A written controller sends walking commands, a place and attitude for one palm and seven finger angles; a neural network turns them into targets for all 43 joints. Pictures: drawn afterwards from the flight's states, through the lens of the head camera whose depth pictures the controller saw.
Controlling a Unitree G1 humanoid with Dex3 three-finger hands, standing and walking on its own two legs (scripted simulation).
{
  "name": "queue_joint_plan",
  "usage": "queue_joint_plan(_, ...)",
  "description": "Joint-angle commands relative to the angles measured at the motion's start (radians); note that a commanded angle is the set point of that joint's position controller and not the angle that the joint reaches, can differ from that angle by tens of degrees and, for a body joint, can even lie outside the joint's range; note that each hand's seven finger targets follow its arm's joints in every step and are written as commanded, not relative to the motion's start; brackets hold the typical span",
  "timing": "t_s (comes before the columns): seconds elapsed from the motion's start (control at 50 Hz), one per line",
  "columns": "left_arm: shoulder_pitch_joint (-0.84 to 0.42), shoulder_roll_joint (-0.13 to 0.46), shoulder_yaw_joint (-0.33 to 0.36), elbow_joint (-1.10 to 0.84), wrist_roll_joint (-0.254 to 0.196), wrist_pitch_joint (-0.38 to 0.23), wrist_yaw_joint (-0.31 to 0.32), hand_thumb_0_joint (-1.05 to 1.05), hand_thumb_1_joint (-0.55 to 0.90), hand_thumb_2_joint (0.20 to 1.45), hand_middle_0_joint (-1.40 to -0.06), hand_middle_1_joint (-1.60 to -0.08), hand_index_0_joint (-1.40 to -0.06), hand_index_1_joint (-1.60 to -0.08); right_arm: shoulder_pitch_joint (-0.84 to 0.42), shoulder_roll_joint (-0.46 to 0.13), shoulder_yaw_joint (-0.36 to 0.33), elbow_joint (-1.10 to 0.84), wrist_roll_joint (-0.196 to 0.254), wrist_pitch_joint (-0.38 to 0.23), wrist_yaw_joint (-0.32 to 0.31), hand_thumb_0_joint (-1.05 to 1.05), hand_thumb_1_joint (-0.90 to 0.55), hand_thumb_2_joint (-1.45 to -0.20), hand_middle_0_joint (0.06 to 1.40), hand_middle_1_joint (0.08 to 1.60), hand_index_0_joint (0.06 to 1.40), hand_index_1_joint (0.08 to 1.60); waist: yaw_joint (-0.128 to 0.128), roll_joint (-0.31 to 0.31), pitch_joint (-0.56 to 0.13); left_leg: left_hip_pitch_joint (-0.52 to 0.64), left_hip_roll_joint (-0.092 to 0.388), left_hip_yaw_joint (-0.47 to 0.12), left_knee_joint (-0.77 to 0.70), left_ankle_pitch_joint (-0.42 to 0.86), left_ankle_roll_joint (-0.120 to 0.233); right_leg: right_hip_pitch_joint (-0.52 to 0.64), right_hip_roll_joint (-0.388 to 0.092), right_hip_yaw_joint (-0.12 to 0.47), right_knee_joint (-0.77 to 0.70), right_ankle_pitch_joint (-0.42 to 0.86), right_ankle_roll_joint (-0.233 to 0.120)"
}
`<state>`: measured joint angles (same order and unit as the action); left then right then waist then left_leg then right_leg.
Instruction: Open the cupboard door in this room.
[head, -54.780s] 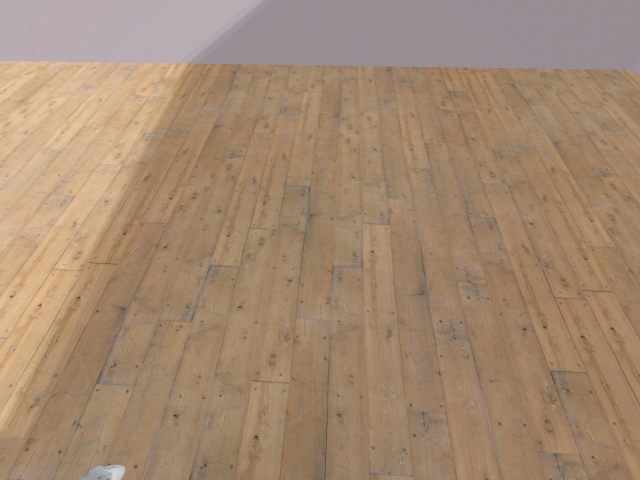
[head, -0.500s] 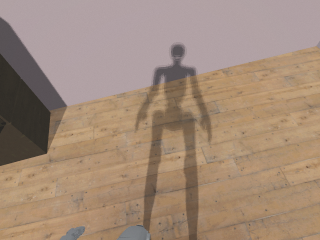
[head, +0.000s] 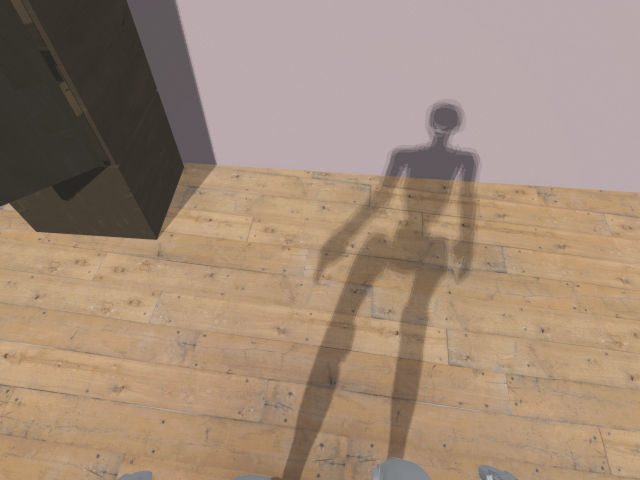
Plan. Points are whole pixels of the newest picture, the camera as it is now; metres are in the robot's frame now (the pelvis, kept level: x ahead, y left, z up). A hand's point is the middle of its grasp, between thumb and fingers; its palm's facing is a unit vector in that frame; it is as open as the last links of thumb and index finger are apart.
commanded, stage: turn to face it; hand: left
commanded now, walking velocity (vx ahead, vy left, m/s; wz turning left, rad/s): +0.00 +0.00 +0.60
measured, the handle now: out of the picture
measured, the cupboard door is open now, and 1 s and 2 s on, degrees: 41 41 41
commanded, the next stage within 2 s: take the last steps up to it in 1.04 s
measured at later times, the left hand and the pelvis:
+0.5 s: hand out of the picture +0.00 +0.18 -0.18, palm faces +0.34 -0.92 -0.21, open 7.4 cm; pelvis +0.01 -0.02 -0.01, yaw +19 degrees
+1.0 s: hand out of the picture +0.02 +0.15 -0.15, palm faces +0.52 -0.81 -0.28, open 7.4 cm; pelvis +0.05 -0.06 +0.00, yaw +33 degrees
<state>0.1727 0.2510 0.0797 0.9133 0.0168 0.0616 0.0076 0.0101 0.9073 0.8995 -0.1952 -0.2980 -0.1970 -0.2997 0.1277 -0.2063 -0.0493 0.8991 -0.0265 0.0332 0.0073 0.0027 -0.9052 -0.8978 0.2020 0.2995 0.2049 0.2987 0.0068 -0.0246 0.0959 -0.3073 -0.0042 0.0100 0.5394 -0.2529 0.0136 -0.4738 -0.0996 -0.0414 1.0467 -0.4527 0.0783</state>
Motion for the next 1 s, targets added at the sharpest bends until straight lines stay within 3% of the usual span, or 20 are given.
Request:
queue_joint_plan(0.0,-0.006,0.053,0.013,-0.093,0.000,-0.035,-0.002,0.000,0.900,0.900,-0.200,-0.300,-0.200,-0.300,0.017,-0.221,-0.064,-0.054,-0.005,-0.009,-0.014,0.000,-0.900,-0.900,0.200,0.300,0.200,0.300,-0.025,0.172,-0.127,0.066,0.218,-0.248,-0.195,0.185,0.136,0.057,0.038,-0.001,-0.175,0.012,-0.002)
queue_joint_plan(0.08,0.094,0.062,0.018,-0.080,-0.004,-0.053,0.004,0.000,0.900,0.900,-0.200,-0.300,-0.200,-0.300,-0.029,-0.212,-0.072,-0.071,0.003,0.001,-0.010,0.000,-0.900,-0.900,0.200,0.300,0.200,0.300,0.025,0.157,-0.153,-0.054,0.157,-0.267,-0.089,0.163,0.088,0.310,0.079,-0.031,-0.523,0.180,-0.016)
queue_joint_plan(0.1,0.130,0.117,0.030,-0.078,0.004,-0.064,0.011,0.000,0.900,0.900,-0.200,-0.300,-0.200,-0.300,-0.029,-0.175,-0.069,-0.080,0.012,0.001,-0.005,0.000,-0.900,-0.900,0.200,0.300,0.200,0.300,0.046,0.035,-0.169,-0.162,0.086,-0.215,0.017,0.053,0.037,0.437,-0.019,0.068,-0.674,0.184,-0.040)
queue_joint_plan(0.12,0.149,0.207,0.048,-0.079,0.017,-0.073,0.021,0.000,0.900,0.900,-0.200,-0.300,-0.200,-0.300,-0.014,-0.105,-0.058,-0.100,0.016,-0.001,0.001,0.000,-0.900,-0.900,0.200,0.300,0.200,0.300,0.057,-0.251,-0.165,-0.333,-0.059,-0.048,0.262,-0.231,-0.043,0.514,-0.296,0.356,-0.775,0.219,-0.149)
queue_joint_plan(0.14,0.137,0.233,0.038,-0.088,0.013,-0.068,0.021,0.000,0.900,0.900,-0.200,-0.300,-0.200,-0.300,-0.045,-0.126,-0.059,-0.111,0.009,0.000,0.008,0.000,-0.900,-0.900,0.200,0.300,0.200,0.300,0.065,-0.232,-0.136,-0.306,-0.042,-0.051,0.517,-0.367,-0.043,0.371,-0.413,0.387,-0.787,0.287,-0.232)
queue_joint_plan(0.2,0.002,0.119,0.015,-0.109,0.006,-0.069,0.033,0.000,0.900,0.900,-0.200,-0.300,-0.200,-0.300,-0.012,-0.120,-0.061,-0.063,0.010,0.020,0.014,0.000,-0.900,-0.900,0.200,0.300,0.200,0.300,-0.018,-0.222,-0.103,-0.307,0.040,-0.057,0.715,-0.222,-0.062,0.324,-0.275,0.151,-0.701,0.508,-0.209)
queue_joint_plan(0.24,0.008,0.117,0.012,-0.111,0.010,-0.074,0.030,0.000,0.900,0.900,-0.200,-0.300,-0.200,-0.300,-0.026,-0.091,-0.045,-0.056,0.013,0.021,0.022,0.000,-0.900,-0.900,0.200,0.300,0.200,0.300,-0.016,-0.202,-0.094,-0.262,0.038,0.001,0.583,-0.208,-0.077,0.344,-0.238,0.029,-0.668,0.643,-0.180)
queue_joint_plan(0.34,0.104,0.169,0.030,-0.069,0.013,-0.073,0.024,0.000,0.900,0.900,-0.200,-0.300,-0.200,-0.300,-0.086,-0.063,-0.028,-0.066,0.019,0.012,0.030,0.000,-0.900,-0.900,0.200,0.300,0.200,0.300,0.039,-0.181,-0.109,-0.156,0.009,0.093,0.268,-0.209,-0.067,0.428,-0.258,-0.033,-0.602,0.781,-0.171)
queue_joint_plan(0.42,0.086,0.173,0.039,-0.064,0.002,-0.068,0.015,0.000,0.900,0.900,-0.200,-0.300,-0.200,-0.300,0.007,-0.102,-0.036,-0.054,0.014,-0.001,0.025,0.000,-0.900,-0.900,0.200,0.300,0.200,0.300,-0.020,-0.139,-0.152,0.066,-0.006,0.111,-0.029,-0.015,-0.038,0.347,-0.248,-0.105,-0.442,0.711,-0.105)
queue_joint_plan(0.44,0.078,0.149,0.036,-0.079,-0.006,-0.065,0.010,0.000,0.900,0.900,-0.200,-0.300,-0.200,-0.300,0.082,-0.170,-0.054,-0.038,0.007,-0.012,0.021,0.000,-0.900,-0.900,0.200,0.300,0.200,0.300,-0.063,0.023,-0.213,0.258,0.093,-0.007,-0.105,0.205,0.009,0.198,-0.205,-0.149,-0.266,0.562,-0.051)
queue_joint_plan(0.46,0.052,0.069,0.016,-0.127,-0.013,-0.061,0.000,0.000,0.900,0.900,-0.200,-0.300,-0.200,-0.300,0.168,-0.295,-0.087,-0.028,-0.001,-0.016,0.012,0.000,-0.900,-0.900,0.200,0.300,0.200,0.300,-0.110,0.356,-0.246,0.404,0.390,-0.409,-0.134,0.617,0.170,-0.098,-0.047,-0.157,-0.017,-0.146,0.023)
queue_joint_plan(0.48,-0.012,0.076,0.006,-0.156,0.001,-0.047,0.010,0.000,0.900,0.900,-0.200,-0.300,-0.200,-0.300,0.224,-0.326,-0.089,-0.007,0.005,-0.005,0.005,0.000,-0.900,-0.900,0.200,0.300,0.200,0.300,-0.128,0.273,-0.250,0.344,0.454,-0.415,-0.140,0.591,0.240,-0.118,-0.033,-0.032,0.092,-0.246,-0.001)
queue_joint_plan(0.58,-0.010,0.059,0.016,-0.082,0.002,-0.035,-0.001,0.000,0.900,0.900,-0.200,-0.300,-0.200,-0.300,0.051,-0.204,-0.053,-0.049,-0.001,-0.023,-0.025,0.000,-0.900,-0.900,0.200,0.300,0.200,0.300,-0.031,0.187,-0.140,0.147,0.246,-0.236,-0.182,0.385,0.143,-0.089,-0.016,0.037,0.101,0.023,0.004)
queue_joint_plan(0.78,0.062,0.045,0.006,-0.071,-0.006,-0.047,0.003,0.000,0.900,0.900,-0.200,-0.300,-0.200,-0.300,0.012,-0.204,-0.061,-0.047,-0.002,-0.005,-0.017,0.000,-0.900,-0.900,0.200,0.300,0.200,0.300,0.007,0.184,-0.153,0.022,0.187,-0.264,-0.104,0.312,0.115,0.244,0.086,-0.025,-0.442,0.131,-0.015)
queue_joint_plan(0.8,0.103,0.070,0.012,-0.061,-0.005,-0.058,0.007,0.000,0.900,0.900,-0.200,-0.300,-0.200,-0.300,0.003,-0.185,-0.058,-0.052,0.006,-0.004,-0.014,0.000,-0.900,-0.900,0.200,0.300,0.200,0.300,0.032,0.130,-0.158,-0.052,0.151,-0.243,-0.049,0.239,0.078,0.364,0.065,-0.007,-0.580,0.230,-0.021)
queue_joint_plan(0.82,0.139,0.132,0.025,-0.056,0.007,-0.071,0.015,0.000,0.900,0.900,-0.200,-0.300,-0.200,-0.300,0.013,-0.134,-0.053,-0.061,0.015,-0.005,-0.009,0.000,-0.900,-0.900,0.200,0.300,0.200,0.300,0.045,-0.060,-0.180,-0.178,0.051,-0.149,0.104,0.037,0.013,0.485,-0.106,0.163,-0.712,0.267,-0.068)
queue_joint_plan(0.84,0.137,0.211,0.037,-0.057,0.016,-0.074,0.020,0.000,0.900,0.900,-0.200,-0.300,-0.200,-0.300,0.005,-0.089,-0.044,-0.085,0.017,-0.005,-0.003,0.000,-0.900,-0.900,0.200,0.300,0.200,0.300,0.051,-0.291,-0.142,-0.283,-0.076,-0.020,0.358,-0.327,-0.045,0.455,-0.350,0.398,-0.769,0.383,-0.195)
queue_joint_plan(0.86,0.126,0.194,0.028,-0.066,0.009,-0.074,0.023,0.000,0.900,0.900,-0.200,-0.300,-0.200,-0.300,-0.007,-0.123,-0.050,-0.079,0.011,0.004,-0.002,0.000,-0.900,-0.900,0.200,0.300,0.200,0.300,0.052,-0.222,-0.132,-0.254,-0.027,-0.080,0.546,-0.355,-0.035,0.337,-0.381,0.377,-0.769,0.363,-0.253)
queue_joint_plan(0.9,0.030,0.127,0.013,-0.077,0.004,-0.070,0.029,0.000,0.900,0.900,-0.200,-0.300,-0.200,-0.300,0.001,-0.117,-0.054,-0.041,0.009,0.020,0.001,0.000,-0.900,-0.900,0.200,0.300,0.200,0.300,0.000,-0.208,-0.082,-0.277,0.015,-0.080,0.693,-0.245,-0.046,0.298,-0.278,0.249,-0.737,0.443,-0.225)
queue_joint_plan(0.98,0.070,0.095,0.003,-0.056,0.006,-0.085,0.027,0.000,0.900,0.900,-0.200,-0.300,-0.200,-0.300,-0.013,-0.067,-0.029,-0.008,0.014,0.018,0.008,0.000,-0.900,-0.900,0.200,0.300,0.200,0.300,0.005,-0.158,-0.099,-0.225,0.015,-0.009,0.530,-0.194,-0.070,0.380,-0.208,0.058,-0.676,0.738,-0.193)
